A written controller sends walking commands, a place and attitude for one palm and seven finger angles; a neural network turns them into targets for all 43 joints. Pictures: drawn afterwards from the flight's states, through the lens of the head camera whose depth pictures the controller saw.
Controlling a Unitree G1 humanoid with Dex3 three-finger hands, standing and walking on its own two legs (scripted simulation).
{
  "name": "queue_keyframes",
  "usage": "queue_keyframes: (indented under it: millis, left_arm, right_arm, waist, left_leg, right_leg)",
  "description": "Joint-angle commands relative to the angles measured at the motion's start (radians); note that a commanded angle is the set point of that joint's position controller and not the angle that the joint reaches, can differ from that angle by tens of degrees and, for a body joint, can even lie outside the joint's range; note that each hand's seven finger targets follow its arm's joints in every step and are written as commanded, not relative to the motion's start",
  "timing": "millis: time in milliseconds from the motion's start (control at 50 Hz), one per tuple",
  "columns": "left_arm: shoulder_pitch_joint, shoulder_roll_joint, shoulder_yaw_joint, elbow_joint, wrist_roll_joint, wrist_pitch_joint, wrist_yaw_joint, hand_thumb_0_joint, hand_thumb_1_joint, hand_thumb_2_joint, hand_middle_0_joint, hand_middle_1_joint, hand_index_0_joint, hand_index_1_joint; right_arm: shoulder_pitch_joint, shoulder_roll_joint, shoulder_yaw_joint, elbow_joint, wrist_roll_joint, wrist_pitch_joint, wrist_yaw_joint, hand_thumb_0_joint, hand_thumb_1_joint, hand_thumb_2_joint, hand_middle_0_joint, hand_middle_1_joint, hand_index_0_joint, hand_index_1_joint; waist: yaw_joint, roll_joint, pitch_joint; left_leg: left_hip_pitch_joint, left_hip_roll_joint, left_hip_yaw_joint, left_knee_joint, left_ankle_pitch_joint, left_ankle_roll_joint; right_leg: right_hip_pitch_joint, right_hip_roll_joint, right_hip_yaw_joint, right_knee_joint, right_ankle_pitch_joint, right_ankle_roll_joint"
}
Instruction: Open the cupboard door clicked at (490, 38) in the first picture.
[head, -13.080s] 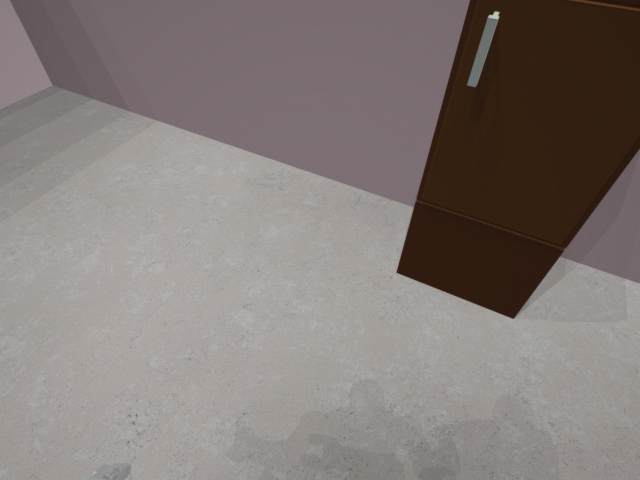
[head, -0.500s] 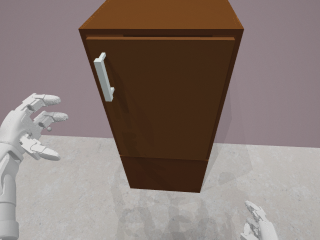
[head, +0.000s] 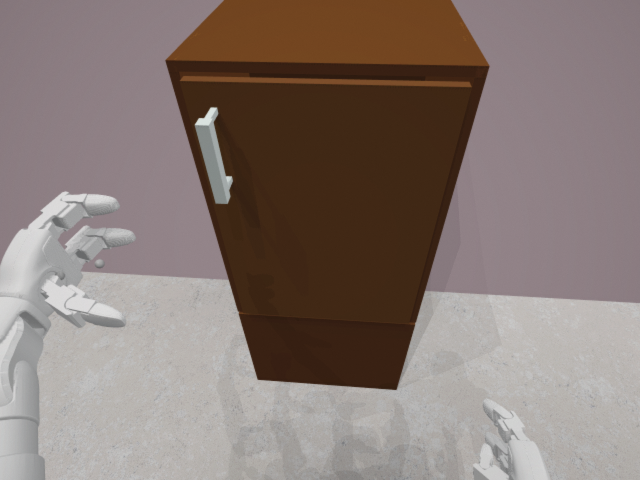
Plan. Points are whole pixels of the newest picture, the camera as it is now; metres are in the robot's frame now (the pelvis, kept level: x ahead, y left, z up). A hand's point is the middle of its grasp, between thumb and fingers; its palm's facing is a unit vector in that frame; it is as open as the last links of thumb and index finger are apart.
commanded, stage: move the hooked fingers beside the handle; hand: left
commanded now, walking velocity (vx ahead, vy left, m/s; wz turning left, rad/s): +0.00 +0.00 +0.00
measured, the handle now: (217, 157) +0.54 +0.22 +0.14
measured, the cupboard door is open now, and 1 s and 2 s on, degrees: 0 0 0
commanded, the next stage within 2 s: none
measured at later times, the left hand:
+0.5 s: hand (136, 224) +0.36 +0.27 +0.15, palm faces +0.07 -1.00 -0.03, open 14.0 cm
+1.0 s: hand (160, 193) +0.43 +0.27 +0.15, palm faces +0.06 -1.00 -0.01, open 14.0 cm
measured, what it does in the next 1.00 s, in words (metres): stands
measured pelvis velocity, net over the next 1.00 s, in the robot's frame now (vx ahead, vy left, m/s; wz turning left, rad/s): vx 0.02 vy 0.00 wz -0.01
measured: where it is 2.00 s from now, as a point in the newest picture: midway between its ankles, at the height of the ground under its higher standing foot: outside the picture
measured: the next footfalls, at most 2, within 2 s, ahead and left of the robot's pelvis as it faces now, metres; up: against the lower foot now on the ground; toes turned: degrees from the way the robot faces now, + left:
none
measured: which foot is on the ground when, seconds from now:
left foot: down 0.00-1.00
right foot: down 0.00-1.00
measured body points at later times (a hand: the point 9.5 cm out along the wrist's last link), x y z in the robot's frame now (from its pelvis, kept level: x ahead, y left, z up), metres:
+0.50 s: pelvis +0.01 +0.01 +0.00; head +0.02 -0.01 +0.45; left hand +0.36 +0.33 +0.15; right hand +0.15 -0.24 -0.09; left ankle +0.01 +0.12 -0.74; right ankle +0.00 -0.11 -0.74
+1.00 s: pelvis +0.02 +0.00 -0.01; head +0.05 +0.00 +0.44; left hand +0.42 +0.33 +0.15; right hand +0.11 -0.26 -0.11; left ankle +0.01 +0.12 -0.74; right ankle +0.00 -0.11 -0.74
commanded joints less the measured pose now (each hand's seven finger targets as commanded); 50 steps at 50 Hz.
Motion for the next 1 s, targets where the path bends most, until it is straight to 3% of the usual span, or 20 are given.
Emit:
queue_keyframes:
  millis: [0,40,120,160,220,280,340,400,460,560,600,620,660,720,780,800,860,900,920,980]
  left_arm:
    - [-0.406,0.252,0.012,-0.163,-0.013,-0.047,0.014,0.0,-0.5,0.3,-0.3,-1.2,-0.3,-1.2]
    - [-0.507,0.265,-0.008,-0.156,0.006,-0.049,0.021,0.0,-0.5,0.3,-0.3,-1.2,-0.3,-1.2]
    - [-0.567,0.279,-0.01,-0.164,0.019,-0.081,0.034,0.0,-0.5,0.3,-0.3,-1.2,-0.3,-1.2]
    - [-0.589,0.266,-0.025,-0.12,0.024,-0.093,0.038,0.0,-0.5,0.3,-0.3,-1.2,-0.3,-1.2]
    - [-0.548,0.292,0.015,-0.011,0.024,-0.084,0.045,0.0,-0.5,0.3,-0.3,-1.2,-0.3,-1.2]
    - [-0.512,0.288,0.019,0.024,0.034,-0.063,0.052,0.0,-0.5,0.3,-0.3,-1.2,-0.3,-1.2]
    - [-0.496,0.332,0.059,0.02,0.04,-0.061,0.058,0.0,-0.5,0.3,-0.3,-1.2,-0.3,-1.2]
    - [-0.534,0.365,0.081,0.023,0.04,-0.079,0.06,0.0,-0.5,0.3,-0.3,-1.2,-0.3,-1.2]
    - [-0.607,0.338,0.049,-0.014,0.046,-0.11,0.053,0.0,-0.5,0.3,-0.3,-1.2,-0.3,-1.2]
    - [-0.733,0.308,-0.015,0.088,0.055,-0.123,0.039,0.0,-0.5,0.3,-0.3,-1.2,-0.3,-1.2]
    - [-0.756,0.326,-0.013,0.146,0.056,-0.12,0.032,0.0,-0.5,0.3,-0.3,-1.2,-0.3,-1.2]
    - [-0.754,0.341,-0.002,0.162,0.06,-0.117,0.029,0.0,-0.5,0.3,-0.3,-1.2,-0.3,-1.2]
    - [-0.774,0.369,0.012,0.206,0.069,-0.119,0.029,0.0,-0.5,0.3,-0.3,-1.2,-0.3,-1.2]
    - [-0.812,0.364,0.003,0.197,0.071,-0.146,0.034,0.0,-0.5,0.3,-0.3,-1.2,-0.3,-1.2]
    - [-0.817,0.408,0.04,0.264,0.077,-0.161,0.039,0.0,-0.5,0.3,-0.3,-1.2,-0.3,-1.2]
    - [-0.802,0.423,0.051,0.32,0.077,-0.16,0.04,0.0,-0.5,0.3,-0.3,-1.2,-0.3,-1.2]
    - [-0.857,0.431,0.041,0.369,0.095,-0.169,0.038,0.0,-0.5,0.3,-0.3,-1.2,-0.3,-1.2]
    - [-0.893,0.453,0.04,0.385,0.103,-0.181,0.036,0.0,-0.5,0.3,-0.3,-1.2,-0.3,-1.2]
    - [-0.917,0.47,0.052,0.377,0.109,-0.191,0.035,0.0,-0.5,0.3,-0.3,-1.2,-0.3,-1.2]
    - [-0.943,0.491,0.063,0.403,0.108,-0.224,0.021,0.0,-0.5,0.3,-0.3,-1.2,-0.3,-1.2]
  right_arm:
    - [-0.107,-0.127,-0.053,-0.144,0.005,-0.058,-0.022,0.0,-0.9,-0.9,0.2,0.3,0.2,0.3]
    - [-0.103,-0.132,-0.053,-0.135,0.007,-0.06,-0.031,0.0,-0.9,-0.9,0.2,0.3,0.2,0.3]
    - [-0.089,-0.132,-0.053,-0.133,0.0,-0.067,-0.037,0.0,-0.9,-0.9,0.2,0.3,0.2,0.3]
    - [-0.081,-0.133,-0.051,-0.123,-0.002,-0.067,-0.037,0.0,-0.9,-0.9,0.2,0.3,0.2,0.3]
    - [-0.069,-0.139,-0.051,-0.114,-0.003,-0.057,-0.03,0.0,-0.9,-0.9,0.2,0.3,0.2,0.3]
    - [-0.065,-0.14,-0.057,-0.125,-0.002,-0.047,-0.019,0.0,-0.9,-0.9,0.2,0.3,0.2,0.3]
    - [-0.054,-0.144,-0.062,-0.137,-0.004,-0.032,-0.004,0.0,-0.9,-0.9,0.2,0.3,0.2,0.3]
    - [-0.041,-0.148,-0.068,-0.14,-0.004,-0.014,-0.001,0.0,-0.9,-0.9,0.2,0.3,0.2,0.3]
    - [-0.025,-0.146,-0.071,-0.14,-0.005,-0.012,-0.003,0.0,-0.9,-0.9,0.2,0.3,0.2,0.3]
    - [0.012,-0.159,-0.076,-0.101,-0.003,-0.005,-0.018,0.0,-0.9,-0.9,0.2,0.3,0.2,0.3]
    - [0.028,-0.167,-0.079,-0.086,-0.003,0.001,-0.02,0.0,-0.9,-0.9,0.2,0.3,0.2,0.3]
    - [0.028,-0.168,-0.08,-0.089,-0.003,0.003,-0.019,0.0,-0.9,-0.9,0.2,0.3,0.2,0.3]
    - [0.038,-0.17,-0.08,-0.083,-0.004,0.011,-0.017,0.0,-0.9,-0.9,0.2,0.3,0.2,0.3]
    - [0.046,-0.168,-0.084,-0.092,-0.007,0.016,-0.011,0.0,-0.9,-0.9,0.2,0.3,0.2,0.3]
    - [0.068,-0.175,-0.085,-0.086,-0.009,0.029,-0.006,0.0,-0.9,-0.9,0.2,0.3,0.2,0.3]
    - [0.076,-0.177,-0.084,-0.081,-0.01,0.038,-0.004,0.0,-0.9,-0.9,0.2,0.3,0.2,0.3]
    - [0.087,-0.183,-0.086,-0.081,-0.01,0.051,0.0,0.0,-0.9,-0.9,0.2,0.3,0.2,0.3]
    - [0.102,-0.188,-0.089,-0.083,-0.01,0.061,0.002,0.0,-0.9,-0.9,0.2,0.3,0.2,0.3]
    - [0.105,-0.187,-0.09,-0.084,-0.013,0.063,0.003,0.0,-0.9,-0.9,0.2,0.3,0.2,0.3]
    - [0.128,-0.19,-0.095,-0.076,-0.015,0.074,0.003,0.0,-0.9,-0.9,0.2,0.3,0.2,0.3]
  waist:
    - [-0.032,0.021,-0.097]
    - [-0.048,0.067,-0.105]
    - [-0.041,0.069,-0.211]
    - [-0.047,0.044,-0.226]
    - [-0.027,0.012,-0.198]
    - [-0.012,0.021,-0.223]
    - [-0.002,-0.002,-0.241]
    - [-0.011,-0.027,-0.234]
    - [-0.03,0.056,-0.277]
    - [-0.076,0.035,-0.234]
    - [-0.081,0.004,-0.243]
    - [-0.071,0.033,-0.258]
    - [-0.074,0.028,-0.267]
    - [-0.07,0.035,-0.319]
    - [-0.069,0.015,-0.315]
    - [-0.07,-0.024,-0.284]
    - [-0.08,0.013,-0.268]
    - [-0.086,0.006,-0.3]
    - [-0.081,0.041,-0.331]
    - [-0.092,0.025,-0.364]
  left_leg:
    - [0.066,-0.024,-0.032,-0.068,0.116,0.032]
    - [0.074,-0.024,-0.042,-0.073,0.083,0.031]
    - [0.121,-0.025,-0.057,-0.066,0.14,0.03]
    - [0.124,-0.023,-0.061,-0.068,0.145,0.028]
    - [0.082,-0.024,-0.057,-0.07,0.171,0.027]
    - [0.075,-0.024,-0.047,-0.063,0.222,0.025]
    - [0.064,-0.022,-0.04,-0.056,0.269,0.027]
    - [0.054,-0.018,-0.029,-0.049,0.266,0.03]
    - [0.097,-0.02,-0.028,-0.037,0.312,0.028]
    - [0.085,-0.019,-0.035,-0.03,0.237,0.033]
    - [0.078,-0.019,-0.034,-0.021,0.231,0.035]
    - [0.071,-0.023,-0.035,-0.017,0.239,0.034]
    - [0.061,-0.025,-0.037,-0.01,0.241,0.034]
    - [0.081,-0.022,-0.039,0.003,0.292,0.033]
    - [0.051,-0.023,-0.035,0.012,0.31,0.033]
    - [0.027,-0.019,-0.031,0.014,0.305,0.036]
    - [-0.001,-0.022,-0.028,0.015,0.281,0.036]
    - [0.001,-0.02,-0.025,0.029,0.295,0.038]
    - [0.009,-0.022,-0.026,0.035,0.312,0.038]
    - [0.014,-0.019,-0.023,0.049,0.331,0.04]
  right_leg:
    - [-0.054,0.022,0.028,-0.09,0.146,-0.005]
    - [-0.075,0.021,0.029,-0.094,0.1,-0.006]
    - [-0.034,0.022,0.024,-0.076,0.151,-0.014]
    - [-0.037,0.022,0.018,-0.07,0.159,-0.014]
    - [-0.021,0.02,0.015,-0.063,0.195,-0.017]
    - [-0.009,0.015,0.014,-0.046,0.254,-0.018]
    - [0.018,0.014,0.017,-0.035,0.31,-0.017]
    - [0.013,0.02,0.022,-0.035,0.311,-0.013]
    - [0.004,0.021,0.028,-0.024,0.345,-0.016]
    - [-0.064,0.025,0.025,-0.036,0.274,-0.014]
    - [-0.065,0.023,0.026,-0.036,0.273,-0.013]
    - [-0.061,0.021,0.03,-0.029,0.285,-0.014]
    - [-0.063,0.02,0.03,-0.024,0.29,-0.014]
    - [-0.047,0.021,0.029,-0.007,0.335,-0.015]
    - [-0.042,0.022,0.031,0.005,0.367,-0.013]
    - [-0.046,0.022,0.031,0.005,0.371,-0.011]
    - [-0.07,0.019,0.035,0.012,0.355,-0.011]
    - [-0.065,0.02,0.037,0.02,0.366,-0.011]
    - [-0.06,0.019,0.044,0.026,0.384,-0.011]
    - [-0.051,0.023,0.046,0.035,0.413,-0.008]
